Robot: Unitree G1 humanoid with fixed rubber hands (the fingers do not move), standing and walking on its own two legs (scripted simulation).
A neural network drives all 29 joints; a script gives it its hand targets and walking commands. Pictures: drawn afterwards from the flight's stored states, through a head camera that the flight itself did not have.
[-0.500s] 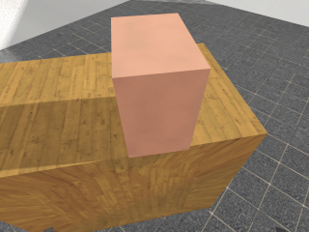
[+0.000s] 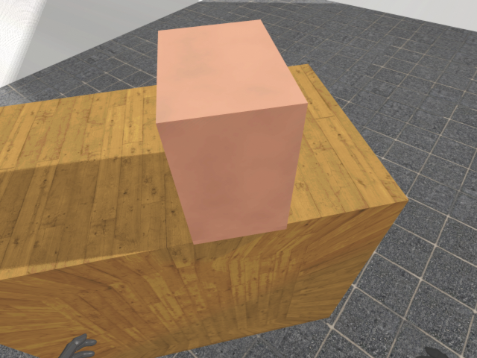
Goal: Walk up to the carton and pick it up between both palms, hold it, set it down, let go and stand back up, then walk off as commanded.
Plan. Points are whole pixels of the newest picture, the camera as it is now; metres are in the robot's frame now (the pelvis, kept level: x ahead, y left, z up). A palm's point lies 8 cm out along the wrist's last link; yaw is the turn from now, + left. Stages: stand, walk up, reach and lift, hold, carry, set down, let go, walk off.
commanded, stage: walk up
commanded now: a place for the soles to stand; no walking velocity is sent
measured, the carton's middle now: (226, 135) +0.45 +0.03 +0.15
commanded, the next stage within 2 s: stand in 0.16 s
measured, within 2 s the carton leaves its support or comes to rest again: neither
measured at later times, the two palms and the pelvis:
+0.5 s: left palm out of the picture +0.14 +0.31 -0.08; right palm out of the picture +0.12 -0.30 -0.09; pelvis +0.00 +0.00 +0.00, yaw +0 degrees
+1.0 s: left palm out of the picture +0.14 +0.26 -0.01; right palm (435, 340) +0.16 -0.26 -0.01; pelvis -0.01 -0.01 +0.02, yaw +0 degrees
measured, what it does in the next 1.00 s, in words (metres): stands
